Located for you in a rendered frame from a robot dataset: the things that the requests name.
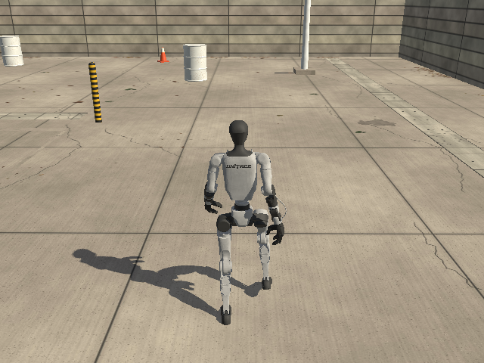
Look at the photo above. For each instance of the humanoid robot head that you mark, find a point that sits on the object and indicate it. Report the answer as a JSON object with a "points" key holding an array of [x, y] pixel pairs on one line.
{"points": [[238, 130]]}

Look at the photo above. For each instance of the right robot forearm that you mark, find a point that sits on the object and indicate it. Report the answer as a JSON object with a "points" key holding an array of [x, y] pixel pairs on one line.
{"points": [[271, 200]]}

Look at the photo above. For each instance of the left robot hand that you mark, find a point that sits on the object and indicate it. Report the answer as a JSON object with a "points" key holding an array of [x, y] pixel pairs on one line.
{"points": [[210, 210]]}

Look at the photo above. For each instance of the right robot hand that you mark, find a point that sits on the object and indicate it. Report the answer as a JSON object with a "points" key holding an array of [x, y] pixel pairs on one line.
{"points": [[280, 232]]}

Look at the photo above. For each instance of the left robot forearm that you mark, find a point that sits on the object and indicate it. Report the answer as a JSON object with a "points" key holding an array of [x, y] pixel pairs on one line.
{"points": [[208, 197]]}

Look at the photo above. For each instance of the right robot shin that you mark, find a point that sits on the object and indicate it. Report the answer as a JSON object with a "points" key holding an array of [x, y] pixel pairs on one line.
{"points": [[264, 253]]}

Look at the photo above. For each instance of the robot right upper arm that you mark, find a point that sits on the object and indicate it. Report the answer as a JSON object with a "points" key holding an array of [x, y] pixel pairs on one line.
{"points": [[263, 160]]}

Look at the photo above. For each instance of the robot left upper arm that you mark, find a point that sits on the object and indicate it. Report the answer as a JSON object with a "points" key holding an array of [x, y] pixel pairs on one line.
{"points": [[213, 171]]}

